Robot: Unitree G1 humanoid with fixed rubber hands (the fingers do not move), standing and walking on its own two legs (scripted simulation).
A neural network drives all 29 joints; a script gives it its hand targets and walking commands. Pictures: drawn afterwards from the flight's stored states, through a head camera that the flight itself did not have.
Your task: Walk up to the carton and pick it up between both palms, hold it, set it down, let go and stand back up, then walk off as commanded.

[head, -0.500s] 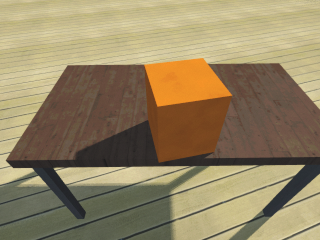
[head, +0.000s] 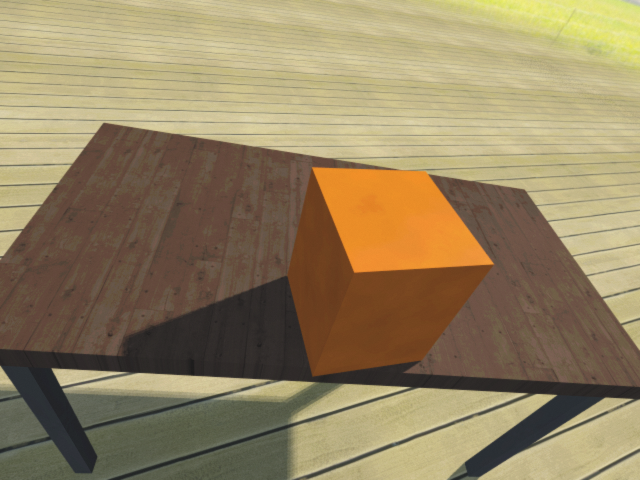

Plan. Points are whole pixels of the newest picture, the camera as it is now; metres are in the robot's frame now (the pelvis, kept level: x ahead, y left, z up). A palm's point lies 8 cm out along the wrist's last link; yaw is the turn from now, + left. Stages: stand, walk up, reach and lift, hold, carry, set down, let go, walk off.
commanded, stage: walk up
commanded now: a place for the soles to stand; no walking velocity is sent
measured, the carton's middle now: (370, 270) +0.45 -0.10 +0.02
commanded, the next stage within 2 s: none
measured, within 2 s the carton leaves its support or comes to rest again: neither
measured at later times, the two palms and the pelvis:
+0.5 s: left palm out of the picture +0.10 +0.22 -0.10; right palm out of the picture +0.05 -0.42 -0.11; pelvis +0.01 -0.09 -0.01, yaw -2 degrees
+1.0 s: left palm out of the picture +0.09 +0.28 -0.14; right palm out of the picture +0.00 -0.36 -0.06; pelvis -0.01 -0.01 -0.01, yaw -3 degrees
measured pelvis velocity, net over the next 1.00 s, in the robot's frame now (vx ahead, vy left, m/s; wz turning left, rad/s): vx -0.01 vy -0.01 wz -0.05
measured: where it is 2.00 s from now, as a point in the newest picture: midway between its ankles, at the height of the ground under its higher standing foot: outside the picture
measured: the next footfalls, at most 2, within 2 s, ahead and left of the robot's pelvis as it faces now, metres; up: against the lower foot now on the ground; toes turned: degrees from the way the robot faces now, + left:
right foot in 0.28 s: +0.13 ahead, -0.15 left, +0.00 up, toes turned +6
left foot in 0.84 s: +0.08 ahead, +0.06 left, +0.00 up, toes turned +1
